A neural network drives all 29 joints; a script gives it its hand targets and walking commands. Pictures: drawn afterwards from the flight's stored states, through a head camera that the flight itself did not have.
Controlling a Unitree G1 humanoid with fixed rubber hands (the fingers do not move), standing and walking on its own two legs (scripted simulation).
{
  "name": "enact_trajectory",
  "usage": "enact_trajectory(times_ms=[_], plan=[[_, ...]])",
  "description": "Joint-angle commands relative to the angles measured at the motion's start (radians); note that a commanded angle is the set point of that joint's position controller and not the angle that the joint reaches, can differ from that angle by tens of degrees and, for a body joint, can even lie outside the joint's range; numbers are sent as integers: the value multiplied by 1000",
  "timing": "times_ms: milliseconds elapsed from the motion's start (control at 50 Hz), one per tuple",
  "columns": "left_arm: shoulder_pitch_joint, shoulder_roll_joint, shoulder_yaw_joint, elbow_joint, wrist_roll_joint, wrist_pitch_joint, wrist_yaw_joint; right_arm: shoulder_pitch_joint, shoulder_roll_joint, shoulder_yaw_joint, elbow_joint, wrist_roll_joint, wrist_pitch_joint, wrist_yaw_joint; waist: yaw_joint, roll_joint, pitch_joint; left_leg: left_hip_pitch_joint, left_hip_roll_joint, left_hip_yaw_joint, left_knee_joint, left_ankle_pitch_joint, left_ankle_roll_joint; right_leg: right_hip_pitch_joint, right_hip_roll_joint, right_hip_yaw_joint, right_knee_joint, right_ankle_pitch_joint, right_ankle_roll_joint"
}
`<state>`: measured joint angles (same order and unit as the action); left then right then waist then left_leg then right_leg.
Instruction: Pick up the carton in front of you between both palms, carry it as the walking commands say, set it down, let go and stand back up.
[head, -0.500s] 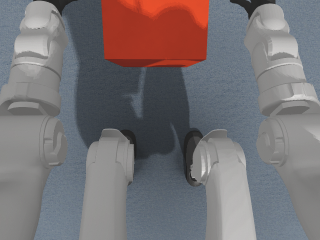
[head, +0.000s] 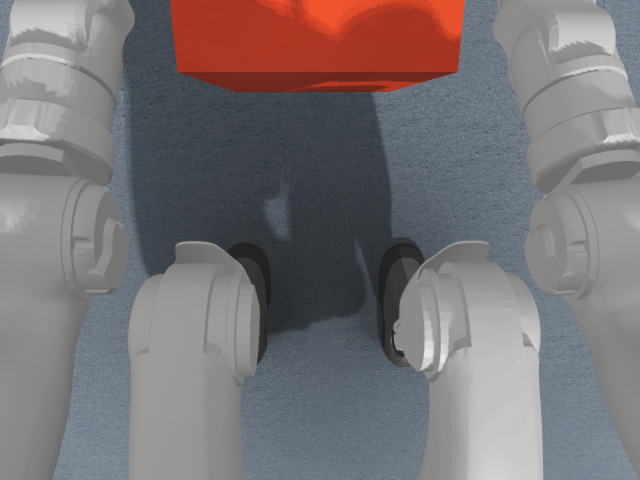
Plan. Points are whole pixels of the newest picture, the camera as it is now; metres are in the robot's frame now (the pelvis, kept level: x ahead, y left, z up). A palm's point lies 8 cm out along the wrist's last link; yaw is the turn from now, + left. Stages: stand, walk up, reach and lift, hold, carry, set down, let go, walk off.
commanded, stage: reach and lift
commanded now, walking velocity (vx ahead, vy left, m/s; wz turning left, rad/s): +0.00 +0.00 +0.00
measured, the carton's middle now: out of the picture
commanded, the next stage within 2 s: none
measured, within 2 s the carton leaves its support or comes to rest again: leaves its support in 0.66 s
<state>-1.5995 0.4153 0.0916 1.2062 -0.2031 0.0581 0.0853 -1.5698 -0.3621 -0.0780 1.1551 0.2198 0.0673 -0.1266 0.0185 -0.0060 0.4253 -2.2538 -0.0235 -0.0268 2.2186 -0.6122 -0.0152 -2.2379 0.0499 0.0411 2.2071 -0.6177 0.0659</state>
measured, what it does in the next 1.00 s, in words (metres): rises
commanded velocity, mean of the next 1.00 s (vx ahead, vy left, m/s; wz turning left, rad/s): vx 0.00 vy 0.00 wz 0.00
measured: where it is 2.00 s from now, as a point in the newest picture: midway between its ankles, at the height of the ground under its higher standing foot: (325, 324)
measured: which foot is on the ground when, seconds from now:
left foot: down 0.00-1.00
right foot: down 0.00-1.00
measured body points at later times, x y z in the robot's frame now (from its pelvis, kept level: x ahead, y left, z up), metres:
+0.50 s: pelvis -0.01 -0.01 -0.01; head +0.37 +0.01 +0.22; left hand +0.57 +0.18 -0.18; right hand +0.57 -0.13 -0.18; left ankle +0.10 +0.12 -0.34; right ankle +0.10 -0.13 -0.34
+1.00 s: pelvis -0.02 -0.01 +0.07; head +0.27 +0.01 +0.42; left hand +0.51 +0.18 +0.00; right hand +0.52 -0.12 +0.00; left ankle +0.10 +0.12 -0.34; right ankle +0.10 -0.14 -0.34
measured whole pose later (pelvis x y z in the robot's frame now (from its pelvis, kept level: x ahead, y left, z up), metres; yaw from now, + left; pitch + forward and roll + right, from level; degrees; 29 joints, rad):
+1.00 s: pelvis -0.02 -0.01 +0.07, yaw +2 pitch +42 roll -1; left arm -1.21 0.11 0.45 0.85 0.18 0.36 0.05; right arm -1.21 -0.04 -0.50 0.83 -0.20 0.35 -0.09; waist 0.02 -0.02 -0.07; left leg -2.16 -0.06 -0.06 1.93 -0.51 -0.05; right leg -2.14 0.07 0.05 1.94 -0.53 0.06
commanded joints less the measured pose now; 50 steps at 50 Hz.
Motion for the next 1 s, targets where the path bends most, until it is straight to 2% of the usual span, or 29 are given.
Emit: enact_trajectory(times_ms=[0, 140, 180, 220, 260, 280, 320, 380, 440, 520, 600, 640, 680, 700, 780, 840, 860, 900, 980], plan=[[-198, 96, 23, -94, 15, -18, 0, -195, -88, -44, -78, -31, -19, -4, 3, 16, -1280, 691, -7, 33, -162, 517, -19, 506, 6, -95, -136, 432, -10], [-289, 40, -24, -137, -16, -11, -11, -289, -29, -14, -105, -20, -13, -6, 7, 3, -1228, 598, -9, 53, -182, 387, -25, 568, 9, -80, -162, 367, -24], [-324, -8, -48, -132, -23, -4, -18, -334, 30, 14, -110, -13, -7, -1, 12, -9, -1209, 585, -14, 57, -190, 339, -22, 597, 15, -81, -168, 335, -26], [-367, -118, -49, -123, -3, 8, -38, -396, 157, 34, -110, -25, 5, 21, 19, -19, -1179, 576, -24, 62, -194, 295, -18, 616, 26, -83, -170, 305, -27], [-422, -281, -36, -105, 47, 25, -79, -453, 344, 27, -104, -69, 24, 65, 29, -22, -1139, 566, -35, 71, -191, 268, -15, 609, 41, -85, -164, 284, -25], [-484, -520, -92, -113, 55, 43, -134, -509, 570, 60, -113, -77, 41, 119, 21, -32, -1116, 562, -47, 70, -182, 264, -8, 596, 55, -90, -161, 276, -29], [-517, -802, -92, -139, 98, 76, -228, -534, 827, 58, -136, -119, 73, 206, 23, -27, -1045, 521, -67, 85, -171, 243, -1, 548, 68, -98, -149, 258, -32], [-459, -950, -83, -186, 119, 119, -306, -508, 953, 48, -183, -135, 109, 279, 34, -7, -1031, 499, -75, 98, -167, 265, 12, 503, 78, -113, -145, 254, -44], [-447, -1026, -104, -251, 100, 145, -337, -494, 1023, 80, -242, -119, 129, 309, 35, -12, -1082, 506, -71, 93, -154, 327, 21, 498, 79, -119, -132, 308, -56], [-483, -1083, -185, -379, 35, 157, -334, -536, 1079, 171, -364, -56, 141, 301, 27, -9, -1336, 648, -72, 91, -137, 461, 22, 594, 77, -128, -121, 422, -58], [-563, -1154, -317, -631, -46, 184, -293, -593, 1176, 292, -558, 29, 165, 259, 26, 7, -1869, 934, -89, 99, -139, 671, 6, 781, 88, -147, -122, 592, -45], [-552, -1201, -351, -728, -37, 207, -266, -565, 1233, 310, -619, 39, 191, 246, 31, 30, -2083, 1064, -100, 98, -161, 770, -6, 795, 104, -153, -141, 632, -37], [-450, -1248, -328, -694, 3, 238, -263, -503, 1273, 293, -625, 1, 216, 250, 37, 52, -2103, 1049, -110, 107, -199, 766, -13, 751, 112, -150, -177, 615, -35], [-409, -1298, -331, -676, 24, 245, -259, -479, 1307, 301, -616, -27, 223, 252, 26, 48, -2087, 1008, -115, 117, -215, 740, -17, 752, 116, -145, -201, 601, -33], [-268, -1350, -268, -563, 100, 280, -268, -367, 1325, 236, -533, -118, 249, 269, 28, 37, -1796, 869, -121, 106, -306, 622, -19, 617, 127, -147, -284, 512, -31], [-234, -1350, -136, -411, 191, 289, -287, -279, 1312, 65, -343, -223, 268, 284, 0, 27, -1401, 631, -124, 110, -414, 315, -7, 473, 125, -139, -396, 265, -47], [-233, -1346, -92, -381, 221, 289, -294, -269, 1302, 10, -309, -261, 269, 287, -11, 26, -1327, 584, -125, 111, -442, 247, -3, 458, 124, -140, -424, 210, -53], [-236, -1344, -40, -368, 254, 288, -304, -290, 1300, -38, -338, -311, 263, 290, -20, 27, -1335, 578, -128, 111, -480, 212, 1, 500, 123, -143, -464, 191, -60], [-274, -1336, 24, -326, 303, 300, -311, -338, 1282, -85, -321, -354, 275, 290, -16, 34, -1377, 627, -133, 112, -549, 127, 6, 550, 122, -135, -533, 115, -66]])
